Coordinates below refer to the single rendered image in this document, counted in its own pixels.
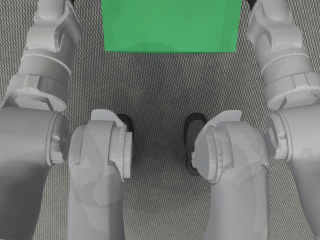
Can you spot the right robot forearm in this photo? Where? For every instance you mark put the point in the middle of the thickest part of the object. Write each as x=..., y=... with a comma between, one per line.
x=283, y=61

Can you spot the right robot upper arm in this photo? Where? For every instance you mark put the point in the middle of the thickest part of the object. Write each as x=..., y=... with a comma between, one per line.
x=293, y=135

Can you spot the robot left thigh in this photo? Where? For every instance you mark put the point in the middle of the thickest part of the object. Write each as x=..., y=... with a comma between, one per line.
x=96, y=183

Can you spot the left robot forearm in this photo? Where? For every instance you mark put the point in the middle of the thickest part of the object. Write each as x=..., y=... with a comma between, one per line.
x=47, y=60

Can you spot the right robot foot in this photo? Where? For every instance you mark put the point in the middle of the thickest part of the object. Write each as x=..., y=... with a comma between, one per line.
x=192, y=127

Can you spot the left robot upper arm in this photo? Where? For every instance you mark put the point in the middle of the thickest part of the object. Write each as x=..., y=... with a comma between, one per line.
x=31, y=142

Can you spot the carton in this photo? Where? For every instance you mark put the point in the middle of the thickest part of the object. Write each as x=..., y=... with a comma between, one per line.
x=170, y=26

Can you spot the robot right hand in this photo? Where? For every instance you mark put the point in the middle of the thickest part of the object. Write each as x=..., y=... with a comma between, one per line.
x=251, y=3

